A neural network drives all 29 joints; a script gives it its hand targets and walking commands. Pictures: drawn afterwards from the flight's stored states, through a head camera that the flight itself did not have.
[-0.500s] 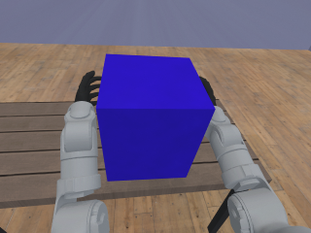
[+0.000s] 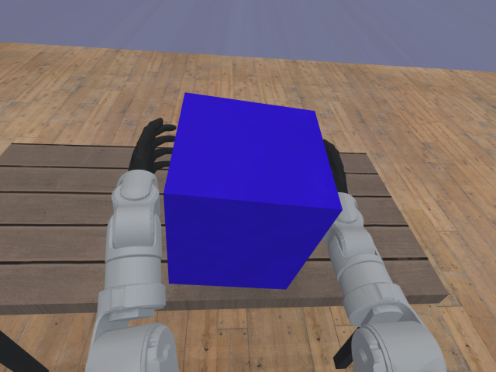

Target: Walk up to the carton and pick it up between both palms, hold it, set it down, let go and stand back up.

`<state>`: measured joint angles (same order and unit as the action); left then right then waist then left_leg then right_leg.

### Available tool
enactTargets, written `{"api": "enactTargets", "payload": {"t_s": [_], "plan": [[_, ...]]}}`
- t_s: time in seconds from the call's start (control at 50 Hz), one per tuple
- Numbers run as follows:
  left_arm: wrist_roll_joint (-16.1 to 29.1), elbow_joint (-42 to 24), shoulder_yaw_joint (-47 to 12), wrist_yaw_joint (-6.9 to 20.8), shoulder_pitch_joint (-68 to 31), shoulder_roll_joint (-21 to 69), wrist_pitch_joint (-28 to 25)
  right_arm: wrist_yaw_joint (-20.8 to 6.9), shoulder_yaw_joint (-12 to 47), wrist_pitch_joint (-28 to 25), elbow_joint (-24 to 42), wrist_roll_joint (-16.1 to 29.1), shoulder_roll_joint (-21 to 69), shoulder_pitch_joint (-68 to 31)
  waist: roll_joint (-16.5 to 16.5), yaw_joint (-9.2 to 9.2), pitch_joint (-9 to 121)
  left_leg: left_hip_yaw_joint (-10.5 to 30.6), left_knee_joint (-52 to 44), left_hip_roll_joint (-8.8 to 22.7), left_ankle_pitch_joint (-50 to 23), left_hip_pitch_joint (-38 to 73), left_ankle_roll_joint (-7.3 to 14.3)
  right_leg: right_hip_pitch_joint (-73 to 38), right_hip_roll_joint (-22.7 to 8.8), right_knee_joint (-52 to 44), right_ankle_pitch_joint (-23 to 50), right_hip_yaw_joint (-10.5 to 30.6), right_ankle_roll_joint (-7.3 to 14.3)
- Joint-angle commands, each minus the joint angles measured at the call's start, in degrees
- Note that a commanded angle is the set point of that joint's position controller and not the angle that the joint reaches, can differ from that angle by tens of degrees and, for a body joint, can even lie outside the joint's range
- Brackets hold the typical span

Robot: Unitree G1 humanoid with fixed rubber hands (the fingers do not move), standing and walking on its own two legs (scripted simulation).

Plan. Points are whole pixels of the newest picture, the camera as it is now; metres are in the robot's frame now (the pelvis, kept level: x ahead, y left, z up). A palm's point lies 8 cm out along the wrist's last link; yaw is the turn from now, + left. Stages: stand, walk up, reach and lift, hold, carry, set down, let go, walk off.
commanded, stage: set down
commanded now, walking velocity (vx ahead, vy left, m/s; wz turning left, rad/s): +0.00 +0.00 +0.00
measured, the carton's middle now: (239, 199) +0.36 +0.01 +0.12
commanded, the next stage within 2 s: none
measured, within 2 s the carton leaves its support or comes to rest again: neither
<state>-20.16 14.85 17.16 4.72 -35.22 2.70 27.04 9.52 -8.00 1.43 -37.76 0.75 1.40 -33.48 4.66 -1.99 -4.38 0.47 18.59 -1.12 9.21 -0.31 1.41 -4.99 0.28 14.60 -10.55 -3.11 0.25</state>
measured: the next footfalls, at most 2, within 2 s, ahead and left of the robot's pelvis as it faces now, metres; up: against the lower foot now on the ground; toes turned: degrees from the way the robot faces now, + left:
none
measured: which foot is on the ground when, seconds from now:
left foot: down 0.00-1.00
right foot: down 0.00-1.00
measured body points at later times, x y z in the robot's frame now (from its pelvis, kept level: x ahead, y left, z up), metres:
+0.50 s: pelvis +0.01 +0.01 +0.00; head -0.01 +0.05 +0.45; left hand +0.41 +0.15 +0.14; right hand +0.39 -0.15 +0.13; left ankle +0.02 +0.10 -0.75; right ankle -0.01 -0.11 -0.75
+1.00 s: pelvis +0.01 +0.01 +0.00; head +0.01 +0.04 +0.45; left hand +0.43 +0.15 +0.11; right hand +0.40 -0.15 +0.10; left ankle +0.02 +0.10 -0.75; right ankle -0.01 -0.11 -0.75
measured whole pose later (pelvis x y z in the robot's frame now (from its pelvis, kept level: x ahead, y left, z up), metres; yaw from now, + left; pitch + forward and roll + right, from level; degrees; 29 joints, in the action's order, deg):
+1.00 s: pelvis +0.01 +0.01 +0.00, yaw -2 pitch -2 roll -1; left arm -18.3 41.4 20.3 1.9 -42.1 1.4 9.6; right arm 8.0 -21.0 -7.8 -49.8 -9.1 3.4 -36.7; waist 4.2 0.7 -1.2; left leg -2.2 17.9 -0.4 9.0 -6.9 1.8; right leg 1.6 0.3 12.6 -8.9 -2.5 -0.1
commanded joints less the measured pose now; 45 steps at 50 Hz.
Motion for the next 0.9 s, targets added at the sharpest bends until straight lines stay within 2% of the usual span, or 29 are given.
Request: {"api": "enactTargets", "payload": {"t_s": [0.0, 0.02, 0.08, 0.14, 0.22, 0.34, 0.36, 0.42, 0.44, 0.46, 0.52, 0.54, 0.64, 0.68, 0.8, 0.88], "plan": [[8.9, -4.2, -28.2, 5.4, -32.2, 30.6, -5.4, -5.3, 22.0, -9.4, 22.1, 1.7, 25.1, -48.3, -5.1, -1.69, 29.2, -3.4, 2.0, 0.4, -23.2, 11.6, -3.5, -0.5, 1.6, -0.1, 18.3, -4.3, -2.2], [9.5, -4.6, -29.0, 5.0, -32.7, 30.8, -6.0, -5.2, 22.9, -9.6, 22.9, 1.9, 25.7, -48.4, -5.1, -1.51, 30.6, -3.2, 2.4, 0.4, -24.1, 11.5, -3.4, -1.0, 1.6, 0.5, 20.2, -4.1, -2.4], [8.3, -3.4, -27.9, 4.6, -30.5, 29.9, -6.4, -4.9, 23.4, -8.8, 20.0, 2.2, 25.8, -44.9, -5.5, -1.18, 29.3, -3.0, 2.4, 0.2, -24.4, 10.4, -3.5, -2.5, 1.3, 1.0, 22.9, -3.5, -2.6], [7.0, -1.5, -25.7, 4.9, -29.3, 29.1, -6.0, -5.0, 22.4, -7.8, 16.5, 1.9, 25.4, -42.9, -5.0, -0.74, 25.3, -3.1, 1.1, 0.2, -21.3, 8.2, -3.2, -2.3, 1.2, 0.6, 20.5, -3.3, -2.6], [5.7, 0.6, -23.2, 5.9, -26.6, 28.3, -5.2, -4.9, 21.1, -7.2, 14.6, 1.7, 24.7, -40.4, -4.6, -0.36, 21.9, -3.5, 0.5, 0.2, -21.0, 6.7, -3.2, -3.5, 1.2, 0.4, 21.8, -3.2, -2.7], [7.1, 0.2, -25.1, 5.3, -30.8, 30.2, -8.0, -5.3, 20.7, -9.2, 16.2, 1.2, 26.0, -43.3, -6.3, -0.59, 26.2, -3.4, 1.7, 0.3, -24.2, 8.4, -4.4, -2.0, 1.5, 0.6, 22.8, -3.6, -2.5], [7.2, 0.7, -25.1, 5.2, -30.9, 30.2, -8.4, -5.3, 20.5, -9.3, 15.7, 0.8, 26.3, -43.2, -5.6, -0.85, 26.0, -3.4, 1.8, 0.4, -24.3, 8.6, -4.4, -1.9, 1.6, 0.6, 23.3, -3.6, -2.6], [7.0, 3.1, -24.5, 5.1, -31.0, 30.3, -9.4, -5.5, 20.4, -9.8, 15.9, 0.0, 26.3, -44.0, -5.8, 0.08, 27.3, -3.5, 1.6, 0.3, -23.0, 7.7, -4.2, -1.9, 1.4, 0.7, 23.2, -3.5, -2.6], [7.2, 3.9, -24.8, 4.8, -31.5, 30.7, -9.9, -5.6, 19.2, -9.8, 14.4, -0.4, 26.0, -43.6, -6.0, -0.46, 27.0, -3.3, 1.2, 0.6, -22.2, 7.8, -4.5, -0.6, 1.5, 0.5, 21.4, -3.7, -2.4], [7.0, 4.4, -24.1, 4.6, -32.3, 30.3, -10.3, -5.9, 18.3, -9.7, 12.7, -0.8, 25.9, -43.2, -6.4, 0.03, 25.7, -3.3, 0.9, 0.7, -21.3, 8.0, -4.6, 0.7, 1.5, 0.0, 18.8, -3.7, -2.2], [6.8, 7.5, -22.4, 4.7, -33.8, 30.0, -11.8, -6.5, 15.2, -10.3, 10.0, -3.2, 26.0, -42.6, -5.5, -0.35, 25.0, -3.9, 0.0, 0.9, -18.3, 7.7, -4.2, 2.0, 1.2, -0.9, 15.6, -3.8, -2.2], [6.4, 9.3, -21.7, 4.7, -33.4, 30.0, -12.1, -6.6, 14.7, -10.6, 10.1, -3.8, 26.4, -43.1, -5.5, 0.22, 25.0, -4.2, 0.0, 0.9, -18.0, 7.0, -4.0, 1.5, 1.1, -0.8, 15.8, -3.7, -2.2], [6.2, 13.2, -20.1, 4.7, -35.8, 30.7, -14.9, -7.3, 12.1, -12.0, 6.8, -6.1, 27.2, -44.3, -4.9, 0.18, 28.6, -4.6, 0.1, 1.0, -20.1, 7.4, -4.4, 0.7, 1.3, -0.8, 17.8, -3.8, -2.2], [5.7, 16.2, -18.3, 4.7, -36.2, 30.7, -15.7, -7.6, 10.6, -12.3, 5.6, -7.3, 27.3, -45.4, -5.0, 1.05, 28.1, -4.8, -0.5, 1.0, -18.2, 5.8, -4.0, 0.8, 1.0, -1.0, 16.1, -3.6, -2.1], [4.6, 19.4, -15.4, 4.2, -38.0, 30.5, -18.6, -8.7, 8.6, -13.5, 1.7, -9.5, 29.4, -45.1, -5.0, 2.37, 29.6, -5.8, -0.4, 1.2, -20.6, 5.5, -3.9, 0.3, 1.1, -0.7, 17.9, -3.4, -2.0], [4.8, 22.0, -15.5, 3.7, -40.3, 30.8, -20.4, -9.1, 5.8, -14.2, -0.6, -11.0, 29.4, -46.0, -6.0, 1.98, 30.1, -5.9, -0.2, 1.5, -20.9, 6.0, -4.5, 2.6, 1.3, -1.3, 15.4, -3.5, -1.5]]}}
